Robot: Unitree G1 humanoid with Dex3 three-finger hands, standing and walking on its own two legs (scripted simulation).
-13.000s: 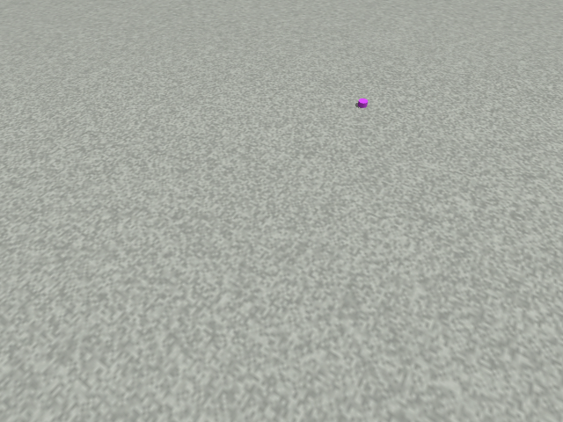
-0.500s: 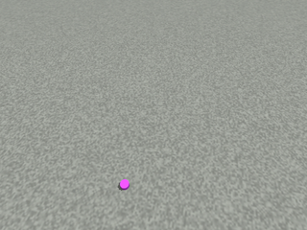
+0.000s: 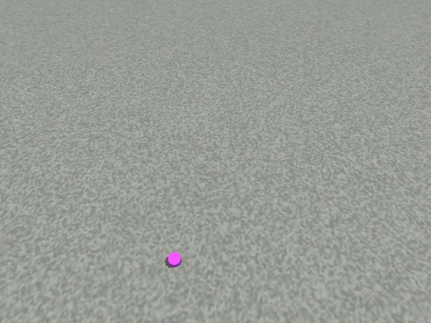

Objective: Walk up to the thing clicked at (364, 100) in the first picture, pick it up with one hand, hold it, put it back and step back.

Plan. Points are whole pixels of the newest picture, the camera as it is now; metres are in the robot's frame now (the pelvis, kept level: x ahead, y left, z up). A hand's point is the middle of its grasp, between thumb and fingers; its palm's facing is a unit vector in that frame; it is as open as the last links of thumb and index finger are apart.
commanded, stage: stand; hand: left
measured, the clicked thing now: (174, 259) +0.48 +0.23 -0.77
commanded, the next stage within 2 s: walk up in 0.86 s
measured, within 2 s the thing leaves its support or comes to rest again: neither
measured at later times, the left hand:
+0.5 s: hand out of the picture +0.06 +0.26 -0.16, palm faces -0.03 -0.94 -0.34, open 7.4 cm
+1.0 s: hand out of the picture +0.07 +0.26 -0.16, palm faces -0.02 -0.93 -0.36, open 7.4 cm
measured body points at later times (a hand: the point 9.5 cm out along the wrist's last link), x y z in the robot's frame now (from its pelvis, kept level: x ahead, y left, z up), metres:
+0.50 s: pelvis +0.00 +0.00 +0.00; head +0.01 +0.01 +0.45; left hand +0.06 +0.31 -0.13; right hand +0.07 -0.30 -0.13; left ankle +0.02 +0.13 -0.75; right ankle -0.04 -0.13 -0.75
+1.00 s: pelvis +0.01 -0.01 -0.01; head +0.01 -0.01 +0.44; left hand +0.07 +0.31 -0.13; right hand +0.06 -0.32 -0.13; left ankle +0.02 +0.13 -0.75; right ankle -0.04 -0.13 -0.73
